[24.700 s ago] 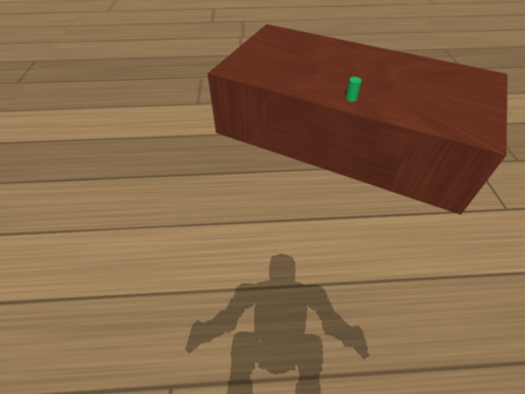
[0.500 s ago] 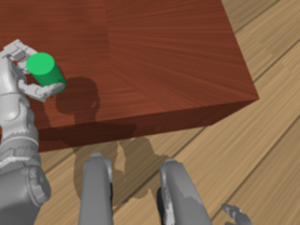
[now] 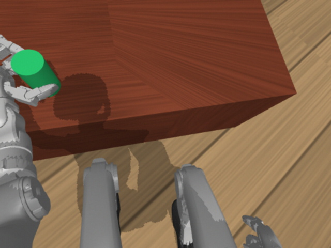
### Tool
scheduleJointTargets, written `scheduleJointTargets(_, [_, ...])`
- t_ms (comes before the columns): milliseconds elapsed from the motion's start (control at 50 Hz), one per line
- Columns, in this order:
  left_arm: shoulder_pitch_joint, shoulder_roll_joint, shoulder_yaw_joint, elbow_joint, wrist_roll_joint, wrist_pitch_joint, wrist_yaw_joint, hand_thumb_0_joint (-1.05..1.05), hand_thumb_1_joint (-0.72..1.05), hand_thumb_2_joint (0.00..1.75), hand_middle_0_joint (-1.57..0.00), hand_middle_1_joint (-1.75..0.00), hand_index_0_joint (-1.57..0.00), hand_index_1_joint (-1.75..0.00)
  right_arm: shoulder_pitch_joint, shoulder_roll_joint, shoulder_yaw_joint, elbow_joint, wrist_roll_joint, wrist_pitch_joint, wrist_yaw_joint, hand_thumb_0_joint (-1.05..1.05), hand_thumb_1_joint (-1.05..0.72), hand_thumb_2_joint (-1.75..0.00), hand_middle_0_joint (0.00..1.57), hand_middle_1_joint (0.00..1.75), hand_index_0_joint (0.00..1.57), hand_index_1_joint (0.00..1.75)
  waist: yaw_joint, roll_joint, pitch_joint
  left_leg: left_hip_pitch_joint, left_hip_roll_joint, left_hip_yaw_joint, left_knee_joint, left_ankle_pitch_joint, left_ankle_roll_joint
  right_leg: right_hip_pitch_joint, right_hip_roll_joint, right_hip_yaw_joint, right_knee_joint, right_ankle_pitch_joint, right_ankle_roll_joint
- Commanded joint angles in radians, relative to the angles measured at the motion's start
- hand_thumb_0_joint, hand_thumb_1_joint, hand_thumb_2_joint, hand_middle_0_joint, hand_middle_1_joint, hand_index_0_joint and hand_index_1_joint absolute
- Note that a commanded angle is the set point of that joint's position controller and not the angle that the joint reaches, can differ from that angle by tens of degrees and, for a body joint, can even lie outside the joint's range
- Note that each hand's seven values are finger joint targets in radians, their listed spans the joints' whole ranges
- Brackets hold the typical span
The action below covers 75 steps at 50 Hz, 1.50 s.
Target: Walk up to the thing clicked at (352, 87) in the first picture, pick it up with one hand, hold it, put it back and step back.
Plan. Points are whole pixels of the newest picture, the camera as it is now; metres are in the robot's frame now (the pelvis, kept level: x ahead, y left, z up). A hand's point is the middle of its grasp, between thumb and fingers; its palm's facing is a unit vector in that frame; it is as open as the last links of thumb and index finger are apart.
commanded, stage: lower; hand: left
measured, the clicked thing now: (38, 75) +0.46 +0.28 +0.00
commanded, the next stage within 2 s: loosen in 0.60 s
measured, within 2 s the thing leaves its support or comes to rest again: rests again in 0.50 s
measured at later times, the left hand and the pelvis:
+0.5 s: hand (35, 78) +0.47 +0.30 -0.04, palm faces +0.31 -0.95 -0.04, open 9.5 cm; pelvis -0.01 +0.00 -0.03, yaw -1 degrees
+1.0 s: hand (34, 76) +0.47 +0.30 -0.03, palm faces +0.33 -0.95 -0.01, open 10.2 cm; pelvis -0.01 +0.00 -0.04, yaw -1 degrees
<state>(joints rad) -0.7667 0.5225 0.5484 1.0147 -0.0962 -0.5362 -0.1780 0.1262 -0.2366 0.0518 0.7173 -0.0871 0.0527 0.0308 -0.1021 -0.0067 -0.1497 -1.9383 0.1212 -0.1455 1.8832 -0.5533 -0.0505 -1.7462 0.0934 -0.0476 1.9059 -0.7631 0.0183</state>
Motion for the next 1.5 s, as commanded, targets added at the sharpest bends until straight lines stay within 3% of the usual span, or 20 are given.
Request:
scheduleJointTargets(0, [-0.383,0.262,0.015,-0.247,-0.032,-0.072,0.003,0.0,0.01,1.26,-1.32,-1.44,-1.34,-1.45,0.164,-0.203,-0.066,-0.036,-0.003,-0.009,-0.016,0.0,-0.94,-0.91,0.2,0.3,0.2,0.3,-0.003,0.218,-0.671,0.654,-0.016,0.051,-0.135,0.188,0.075,0.133,-0.001,-0.02,-0.271,0.305,-0.048])
scheduleJointTargets(80, [-0.363,0.292,0.035,-0.238,-0.026,-0.069,0.013,0.0,0.02,1.25,-1.33,-1.44,-1.35,-1.44,0.154,-0.202,-0.063,-0.047,0.0,-0.008,-0.016,0.0,-0.93,-0.91,0.2,0.3,0.2,0.3,0.012,0.195,-0.656,0.613,-0.017,0.048,-0.127,0.164,0.074,0.126,0.003,-0.028,-0.249,0.28,-0.051])
scheduleJointTargets(220, [-0.412,0.3,0.026,-0.268,-0.016,-0.075,0.017,0.0,0.02,1.26,-1.36,-1.47,-1.38,-1.47,0.149,-0.207,-0.062,-0.042,-0.003,-0.004,-0.017,0.0,-0.93,-0.91,0.2,0.3,0.2,0.3,0.007,0.262,-0.634,0.621,-0.015,0.031,-0.134,0.071,0.059,0.025,0.0,-0.044,-0.204,0.195,-0.062])
scheduleJointTargets(280, [-0.404,0.321,0.025,-0.267,-0.008,-0.066,0.022,0.0,0.03,1.26,-1.34,-1.45,-1.36,-1.45,0.152,-0.21,-0.062,-0.044,-0.003,0.0,-0.021,0.0,-0.93,-0.91,0.2,0.3,0.2,0.3,0.018,0.264,-0.664,0.63,-0.017,0.041,-0.127,0.076,0.06,0.049,0.001,-0.038,-0.214,0.201,-0.061])
scheduleJointTargets(300, [-0.413,0.308,0.011,-0.269,-0.008,-0.065,0.02,0.0,0.01,1.26,-1.34,-1.45,-1.36,-1.45,0.15,-0.207,-0.062,-0.049,-0.003,-0.001,-0.022,0.0,-0.93,-0.91,0.2,0.3,0.2,0.3,0.001,0.253,-0.664,0.607,-0.018,0.044,-0.121,0.068,0.062,0.056,0.002,-0.035,-0.221,0.195,-0.06])
scheduleJointTargets(380, [-0.399,0.319,0.024,-0.262,-0.019,-0.059,0.018,0.0,0.01,1.24,-1.33,-1.44,-1.34,-1.44,0.161,-0.204,-0.059,-0.04,0.001,-0.004,-0.026,0.0,-0.94,-0.91,0.2,0.3,0.2,0.3,0.003,0.22,-0.669,0.562,-0.02,0.054,-0.095,0.071,0.067,0.088,0.002,-0.024,-0.226,0.193,-0.052])
scheduleJointTargets(500, [-0.396,0.312,0.02,-0.285,-0.02,-0.054,0.014,0.0,0.05,1.25,-1.35,-1.45,-1.37,-1.45,0.15,-0.212,-0.061,-0.036,0.007,-0.003,-0.026,0.0,-0.93,-0.91,0.2,0.3,0.2,0.3,0.014,0.263,-0.64,0.6,-0.017,0.03,-0.109,0.053,0.057,-0.003,0.002,-0.05,-0.177,0.179,-0.064])
scheduleJointTargets(680, [-0.333,0.301,0.039,-0.261,-0.032,-0.052,0.004,0.0,0.05,1.23,-1.3,-1.4,-1.31,-1.4,0.159,-0.213,-0.064,-0.028,0.007,-0.002,-0.023,0.0,-0.93,-0.91,0.2,0.3,0.2,0.3,0.018,0.203,-0.666,0.566,-0.018,0.051,-0.045,0.167,0.074,0.063,0.008,-0.041,-0.17,0.282,-0.049])
scheduleJointTargets(700, [-0.351,0.303,0.034,-0.279,-0.031,-0.053,0.002,0.0,-0.03,1.15,-1.37,-1.38,-1.39,-1.38,0.162,-0.209,-0.062,-0.029,0.006,-0.002,-0.021,0.0,-0.94,-0.9,0.2,0.3,0.2,0.3,0.018,0.214,-0.683,0.568,-0.018,0.054,-0.041,0.177,0.073,0.072,0.008,-0.039,-0.168,0.291,-0.049])
scheduleJointTargets(740, [-0.364,0.333,0.059,-0.318,-0.038,-0.058,0.002,0.0,-0.16,0.99,-1.23,-1.22,-1.26,-1.22,0.159,-0.206,-0.062,-0.034,0.004,-0.001,-0.022,0.0,-0.95,-0.9,0.2,0.3,0.2,0.3,0.028,0.211,-0.71,0.559,-0.018,0.059,-0.034,0.189,0.076,0.111,0.007,-0.031,-0.173,0.307,-0.043])
scheduleJointTargets(800, [-0.356,0.27,0.032,-0.268,-0.057,-0.055,-0.007,0.0,-0.26,0.75,-1.09,-1.04,-1.13,-1.01,0.154,-0.204,-0.06,-0.025,0.007,-0.005,-0.021,0.0,-0.95,-0.9,0.2,0.3,0.2,0.3,0.008,0.199,-0.654,0.53,-0.016,0.057,-0.035,0.143,0.073,0.078,0.008,-0.03,-0.174,0.267,-0.043])
scheduleJointTargets(880, [-0.402,0.333,0.048,-0.299,-0.044,-0.059,-0.011,0.0,-0.4,0.54,-0.88,-0.8,-0.91,-0.78,0.145,-0.211,-0.061,-0.032,0.003,-0.002,-0.025,0.0,-0.94,-0.9,0.2,0.3,0.2,0.3,0.014,0.247,-0.651,0.538,-0.016,0.054,-0.046,0.091,0.065,0.04,0.007,-0.041,-0.158,0.218,-0.053])
scheduleJointTargets(940, [-0.35,0.284,0.024,-0.23,-0.043,-0.043,-0.013,0.0,-0.5,0.36,-0.67,-0.59,-0.7,-0.57,0.14,-0.205,-0.059,-0.038,0.005,-0.002,-0.025,0.0,-0.93,-0.9,0.2,0.3,0.2,0.3,0.005,0.193,-0.613,0.487,-0.017,0.06,-0.05,0.054,0.065,0.059,0.007,-0.024,-0.187,0.184,-0.049])
scheduleJointTargets(1000, [-0.325,0.279,0.03,-0.21,-0.055,-0.028,-0.02,0.0,-0.6,0.23,-0.52,-0.43,-0.54,-0.42,0.134,-0.213,-0.059,-0.052,0.009,-0.003,-0.029,0.0,-0.93,-0.9,0.2,0.3,0.2,0.3,0.009,0.148,-0.602,0.447,-0.018,0.062,-0.035,0.072,0.071,0.08,0.006,-0.017,-0.193,0.201,-0.043])
scheduleJointTargets(1200, [-0.355,0.293,0.034,-0.271,-0.044,-0.018,-0.015,0.0,-0.61,0.01,-0.24,-0.14,-0.26,-0.13,0.141,-0.219,-0.064,-0.066,0.011,0.0,-0.027,0.0,-0.92,-0.9,0.2,0.3,0.2,0.3,0.024,0.218,-0.625,0.523,-0.016,0.05,-0.049,0.073,0.063,0.014,0.01,-0.048,-0.149,0.204,-0.057])
scheduleJointTargets(1240, [-0.347,0.283,0.026,-0.249,-0.039,-0.015,-0.012,0.0,-0.61,0.04,-0.14,-0.13,-0.17,-0.11,0.138,-0.219,-0.064,-0.063,0.011,-0.001,-0.027,0.0,-0.91,-0.9,0.2,0.3,0.2,0.3,0.016,0.216,-0.618,0.527,-0.015,0.045,-0.048,0.071,0.063,0.002,0.01,-0.052,-0.143,0.205,-0.058])
scheduleJointTargets(1300, [-0.358,0.344,0.048,-0.299,-0.026,-0.017,-0.005,0.0,-0.61,0.02,-0.09,-0.08,-0.11,-0.06,0.145,-0.218,-0.063,-0.06,0.011,0.003,-0.03,0.0,-0.91,-0.9,0.2,0.3,0.2,0.3,0.03,0.238,-0.63,0.527,-0.016,0.049,-0.057,0.062,0.062,0.019,0.008,-0.047,-0.147,0.193,-0.058])
scheduleJointTargets(1320, [-0.362,0.384,0.078,-0.338,-0.032,-0.018,-0.001,0.0,-0.61,0.01,-0.09,-0.08,-0.11,-0.06,0.148,-0.219,-0.065,-0.062,0.011,0.006,-0.031,0.0,-0.91,-0.9,0.2,0.3,0.2,0.3,0.048,0.234,-0.682,0.544,-0.017,0.058,-0.052,0.092,0.065,0.063,0.008,-0.034,-0.163,0.213,-0.054])
scheduleJointTargets(1380, [-0.366,0.425,0.104,-0.428,-0.041,0.0,0.0,0.0,-0.61,0.03,-0.07,-0.07,-0.09,-0.05,0.158,-0.22,-0.073,-0.076,0.019,0.013,-0.036,0.0,-0.91,-0.9,0.2,0.3,0.2,0.3,0.063,0.259,-0.777,0.608,-0.02,0.061,-0.087,0.11,0.065,0.141,0.006,-0.021,-0.199,0.22,-0.051])
scheduleJointTargets(1480, [-0.327,0.446,0.094,-0.483,-0.049,0.066,-0.015,0.0,-0.61,0.02,-0.04,-0.05,-0.06,-0.03,0.171,-0.224,-0.084,-0.079,0.047,0.016,-0.054,0.0,-0.92,-0.9,0.2,0.3,0.2,0.3,0.054,0.274,-0.792,0.713,-0.019,0.048,-0.176,0.117,0.068,0.193,0.0,-0.018,-0.283,0.229,-0.05])
